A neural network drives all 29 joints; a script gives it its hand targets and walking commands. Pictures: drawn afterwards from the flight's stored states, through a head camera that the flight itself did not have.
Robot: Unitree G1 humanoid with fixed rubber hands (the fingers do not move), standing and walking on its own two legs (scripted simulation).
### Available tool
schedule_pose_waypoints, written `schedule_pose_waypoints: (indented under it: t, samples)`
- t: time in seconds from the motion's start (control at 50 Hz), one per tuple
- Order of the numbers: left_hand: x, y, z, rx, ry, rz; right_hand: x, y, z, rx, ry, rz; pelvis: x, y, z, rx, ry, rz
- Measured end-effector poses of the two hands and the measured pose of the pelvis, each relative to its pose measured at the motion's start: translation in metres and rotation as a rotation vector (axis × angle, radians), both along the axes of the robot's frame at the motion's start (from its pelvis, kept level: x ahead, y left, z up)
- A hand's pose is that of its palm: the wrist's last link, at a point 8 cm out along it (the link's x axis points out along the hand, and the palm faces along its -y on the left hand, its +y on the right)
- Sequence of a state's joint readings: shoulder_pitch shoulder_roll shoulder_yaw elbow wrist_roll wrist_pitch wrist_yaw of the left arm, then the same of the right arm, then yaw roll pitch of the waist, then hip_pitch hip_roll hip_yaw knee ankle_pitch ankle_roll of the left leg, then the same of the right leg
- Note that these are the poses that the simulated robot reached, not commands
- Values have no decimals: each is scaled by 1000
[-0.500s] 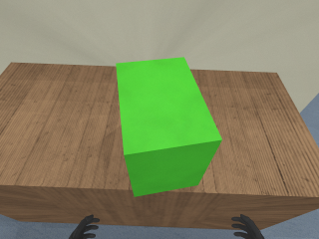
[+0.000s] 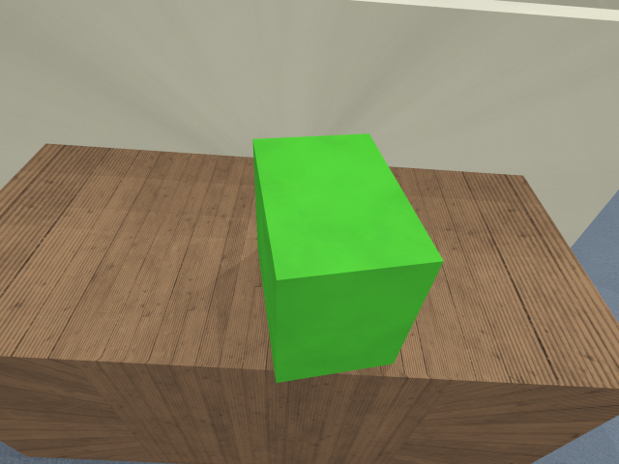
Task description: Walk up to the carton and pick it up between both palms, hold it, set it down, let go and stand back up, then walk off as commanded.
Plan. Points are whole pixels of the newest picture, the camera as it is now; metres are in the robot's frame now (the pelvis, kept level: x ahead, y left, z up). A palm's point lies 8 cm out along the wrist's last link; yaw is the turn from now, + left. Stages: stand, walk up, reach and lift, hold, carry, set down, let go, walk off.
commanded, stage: stand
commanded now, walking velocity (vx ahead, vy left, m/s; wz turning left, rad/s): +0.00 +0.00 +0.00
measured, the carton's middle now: (324, 253) +0.47 +0.00 +0.00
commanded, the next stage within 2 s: walk off in 0.42 s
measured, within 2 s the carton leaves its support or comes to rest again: neither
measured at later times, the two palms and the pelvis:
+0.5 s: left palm out of the picture +0.05 +0.27 -0.14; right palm out of the picture +0.10 -0.28 -0.08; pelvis +0.00 +0.00 +0.00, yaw +0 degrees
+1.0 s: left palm out of the picture -0.03 +0.27 -0.13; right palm out of the picture +0.05 -0.32 -0.12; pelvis -0.08 -0.04 -0.03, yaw +0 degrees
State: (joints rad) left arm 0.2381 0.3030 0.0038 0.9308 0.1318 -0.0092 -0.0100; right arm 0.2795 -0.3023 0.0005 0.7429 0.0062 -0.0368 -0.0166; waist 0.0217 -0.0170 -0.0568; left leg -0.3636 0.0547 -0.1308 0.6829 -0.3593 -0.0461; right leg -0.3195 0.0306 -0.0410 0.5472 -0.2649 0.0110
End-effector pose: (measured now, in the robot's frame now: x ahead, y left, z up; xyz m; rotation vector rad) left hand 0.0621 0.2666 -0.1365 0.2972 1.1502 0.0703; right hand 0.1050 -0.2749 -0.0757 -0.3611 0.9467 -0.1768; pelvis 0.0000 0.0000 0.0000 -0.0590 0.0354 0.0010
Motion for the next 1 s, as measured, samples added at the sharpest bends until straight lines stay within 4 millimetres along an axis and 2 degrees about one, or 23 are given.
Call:
schedule_pose_waypoints:
  t: [0.62, 0.78, 0.88, 0.96, 1.0]
  samples:
    - [-16, 2, -3, 3, 30, 7, -12, -1, -1, 0, 10, -6, -5, 0, 0, 0, -9, 0]
    - [-22, 12, 0, 39, -36, -7, -21, -5, -6, 1, -12, -19, -25, -2, -7, 5, -59, 1]
    - [-39, 15, 6, 100, -70, 7, -35, -17, -20, 28, -36, -21, -45, -16, -17, 34, -98, 6]
    - [-69, 6, 4, 151, -49, 0, -41, -37, -39, 50, -55, -29, -68, -33, -32, 60, -105, -4]
    - [-87, 2, 6, 164, -34, 5, -50, -44, -45, 53, -55, -42, -80, -36, -33, 64, -137, -5]
